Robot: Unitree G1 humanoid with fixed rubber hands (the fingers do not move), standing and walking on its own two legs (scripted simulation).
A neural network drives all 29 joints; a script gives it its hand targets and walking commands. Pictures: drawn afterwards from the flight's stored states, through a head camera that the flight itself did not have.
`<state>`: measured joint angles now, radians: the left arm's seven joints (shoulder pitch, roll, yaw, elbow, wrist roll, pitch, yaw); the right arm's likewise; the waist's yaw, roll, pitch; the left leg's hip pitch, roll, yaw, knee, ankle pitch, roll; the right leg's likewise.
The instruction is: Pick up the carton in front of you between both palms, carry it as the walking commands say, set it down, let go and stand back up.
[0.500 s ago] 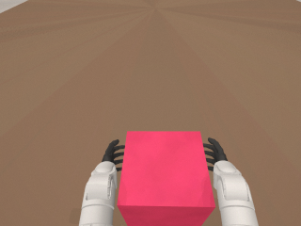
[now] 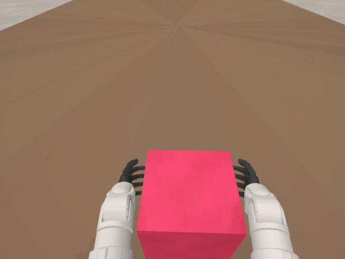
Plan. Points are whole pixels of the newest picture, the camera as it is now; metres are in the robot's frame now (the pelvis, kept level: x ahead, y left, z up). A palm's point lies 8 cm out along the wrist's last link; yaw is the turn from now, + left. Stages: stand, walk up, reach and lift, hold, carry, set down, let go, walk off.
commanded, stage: hold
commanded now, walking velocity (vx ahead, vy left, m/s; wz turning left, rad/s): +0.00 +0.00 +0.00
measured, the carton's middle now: (187, 209) +0.29 +0.00 -0.04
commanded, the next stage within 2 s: set down in 0.32 s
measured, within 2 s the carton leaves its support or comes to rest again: neither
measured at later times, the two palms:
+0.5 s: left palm (129, 187) +0.30 +0.14 +0.04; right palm (249, 185) +0.31 -0.15 +0.04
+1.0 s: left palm (143, 208) +0.36 +0.13 -0.16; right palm (233, 211) +0.35 -0.16 -0.16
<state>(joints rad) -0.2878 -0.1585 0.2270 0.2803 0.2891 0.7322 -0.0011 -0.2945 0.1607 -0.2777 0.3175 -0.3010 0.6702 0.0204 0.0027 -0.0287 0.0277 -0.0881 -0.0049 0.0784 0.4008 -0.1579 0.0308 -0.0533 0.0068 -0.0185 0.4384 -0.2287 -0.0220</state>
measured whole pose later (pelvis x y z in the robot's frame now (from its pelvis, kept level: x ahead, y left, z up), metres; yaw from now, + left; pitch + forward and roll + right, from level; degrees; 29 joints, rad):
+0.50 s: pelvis +0.01 -0.01 +0.00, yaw +0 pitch -8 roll +0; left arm -0.35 -0.17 0.31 0.37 0.33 0.69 -0.02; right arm -0.35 0.18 -0.31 0.38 -0.32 0.66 0.00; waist 0.01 -0.02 0.04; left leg -0.11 0.00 0.04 0.41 -0.16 0.02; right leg -0.07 0.02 -0.03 0.44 -0.24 -0.04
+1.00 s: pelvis -0.03 +0.00 -0.08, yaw -1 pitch +26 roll -1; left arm -0.61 -0.12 0.37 0.55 0.26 0.14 0.03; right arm -0.59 0.14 -0.42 0.51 -0.23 0.13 -0.03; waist -0.02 -0.01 0.05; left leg -1.13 -0.02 0.02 0.96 -0.28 0.03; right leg -1.08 0.04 0.01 0.99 -0.34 -0.01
